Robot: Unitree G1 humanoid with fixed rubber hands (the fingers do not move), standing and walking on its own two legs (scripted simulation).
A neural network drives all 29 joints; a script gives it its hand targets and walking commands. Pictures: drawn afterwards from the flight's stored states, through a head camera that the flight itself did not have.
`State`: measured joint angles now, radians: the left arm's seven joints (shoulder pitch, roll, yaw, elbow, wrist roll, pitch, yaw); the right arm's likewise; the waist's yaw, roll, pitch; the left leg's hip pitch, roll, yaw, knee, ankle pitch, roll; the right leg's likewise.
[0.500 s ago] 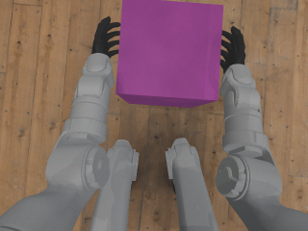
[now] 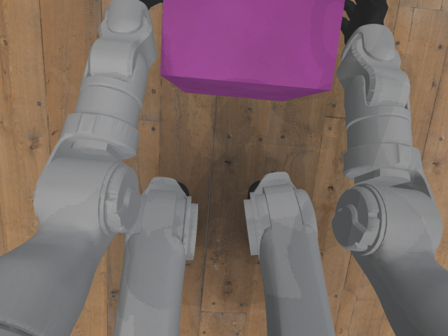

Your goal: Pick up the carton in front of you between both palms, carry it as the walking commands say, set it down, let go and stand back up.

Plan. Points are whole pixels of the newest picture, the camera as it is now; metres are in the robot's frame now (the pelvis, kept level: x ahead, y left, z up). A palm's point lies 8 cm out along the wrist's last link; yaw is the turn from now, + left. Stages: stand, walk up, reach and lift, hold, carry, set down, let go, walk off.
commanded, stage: set down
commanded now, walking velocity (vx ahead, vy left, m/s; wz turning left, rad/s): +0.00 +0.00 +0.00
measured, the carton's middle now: (244, 27) +0.54 -0.05 -0.24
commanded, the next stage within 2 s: none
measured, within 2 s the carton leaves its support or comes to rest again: rests again in 1.10 s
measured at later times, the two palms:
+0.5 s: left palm (136, 10) +0.55 +0.10 -0.18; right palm (353, 37) +0.51 -0.20 -0.18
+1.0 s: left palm (135, 6) +0.55 +0.11 -0.19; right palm (354, 33) +0.51 -0.20 -0.19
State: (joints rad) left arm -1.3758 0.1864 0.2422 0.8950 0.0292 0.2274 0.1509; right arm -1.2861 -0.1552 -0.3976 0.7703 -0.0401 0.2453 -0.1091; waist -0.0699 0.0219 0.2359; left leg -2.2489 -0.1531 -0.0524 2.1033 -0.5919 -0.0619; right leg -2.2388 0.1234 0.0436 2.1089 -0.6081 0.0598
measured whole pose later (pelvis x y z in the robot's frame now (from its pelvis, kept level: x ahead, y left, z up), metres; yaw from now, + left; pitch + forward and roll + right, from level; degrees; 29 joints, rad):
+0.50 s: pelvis +0.00 +0.00 -0.02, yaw -1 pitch +37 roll -1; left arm -1.43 0.22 0.25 1.06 0.03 0.17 0.13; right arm -1.33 -0.19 -0.39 0.92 -0.05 0.20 -0.07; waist -0.07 0.03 0.31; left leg -2.24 -0.14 -0.03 2.20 -0.61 -0.04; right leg -2.22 0.10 0.03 2.20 -0.62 0.06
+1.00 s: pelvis -0.01 +0.01 -0.03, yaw -1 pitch +34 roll -1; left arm -1.49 0.23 0.35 1.06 0.14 0.16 0.02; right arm -1.40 -0.20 -0.51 0.94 -0.15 0.17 0.05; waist -0.06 0.02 0.40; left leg -2.22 -0.11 -0.02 2.22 -0.60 -0.03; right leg -2.20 0.09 0.02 2.21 -0.61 0.05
